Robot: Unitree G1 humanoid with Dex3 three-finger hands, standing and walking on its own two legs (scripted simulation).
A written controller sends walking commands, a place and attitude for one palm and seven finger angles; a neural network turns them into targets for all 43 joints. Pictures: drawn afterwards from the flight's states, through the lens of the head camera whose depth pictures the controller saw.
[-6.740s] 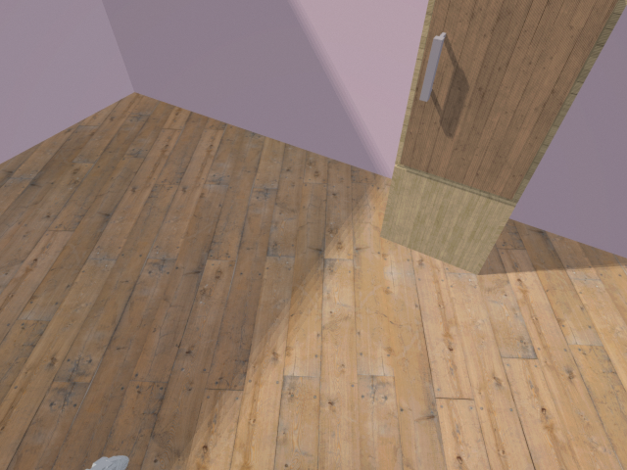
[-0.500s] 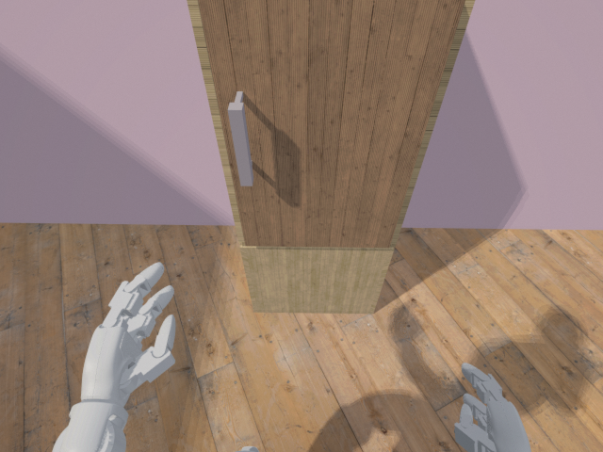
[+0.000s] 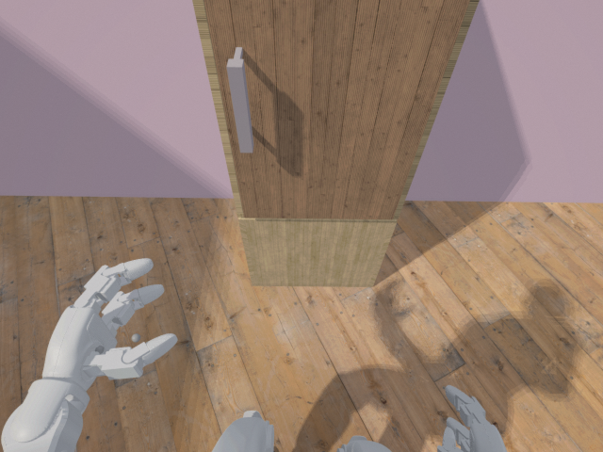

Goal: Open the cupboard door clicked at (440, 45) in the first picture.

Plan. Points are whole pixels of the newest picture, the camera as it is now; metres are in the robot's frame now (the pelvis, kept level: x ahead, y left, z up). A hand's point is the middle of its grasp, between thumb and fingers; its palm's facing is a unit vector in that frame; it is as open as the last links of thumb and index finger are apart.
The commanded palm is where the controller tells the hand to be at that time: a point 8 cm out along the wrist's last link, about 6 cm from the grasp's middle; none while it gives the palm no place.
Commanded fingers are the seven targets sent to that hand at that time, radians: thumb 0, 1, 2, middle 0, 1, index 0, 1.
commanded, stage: raise the hand with hooked fingers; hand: left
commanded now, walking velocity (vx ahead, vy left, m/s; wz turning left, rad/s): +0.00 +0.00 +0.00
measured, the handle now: (243, 102) +0.65 +0.13 +0.09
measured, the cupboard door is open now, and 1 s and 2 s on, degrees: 0 0 0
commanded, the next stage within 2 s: move the hooked fingers beside the handle in 1.30 s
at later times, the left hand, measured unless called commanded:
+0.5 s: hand (54, 301) +0.27 +0.30 +0.09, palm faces +0.07 -1.00 -0.06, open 13.6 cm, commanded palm +0.24 +0.34 +0.08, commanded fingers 0.00 -0.50 0.30 -0.30 -1.20 -0.30 -1.20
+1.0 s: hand (51, 277) +0.29 +0.30 +0.10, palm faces +0.02 -1.00 -0.04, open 14.0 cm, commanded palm +0.27 +0.35 +0.10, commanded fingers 0.00 -0.50 0.30 -0.30 -1.20 -0.30 -1.20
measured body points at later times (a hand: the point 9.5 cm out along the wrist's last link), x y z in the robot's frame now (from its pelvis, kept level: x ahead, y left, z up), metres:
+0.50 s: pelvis +0.01 +0.04 +0.02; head +0.05 +0.07 +0.47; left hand +0.26 +0.35 +0.09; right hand +0.20 -0.19 -0.04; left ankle +0.06 +0.10 -0.67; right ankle +0.00 -0.09 -0.67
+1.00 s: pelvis +0.01 +0.03 +0.03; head +0.05 +0.04 +0.48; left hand +0.29 +0.36 +0.10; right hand +0.15 -0.23 -0.05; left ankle +0.06 +0.10 -0.67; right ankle +0.00 -0.09 -0.67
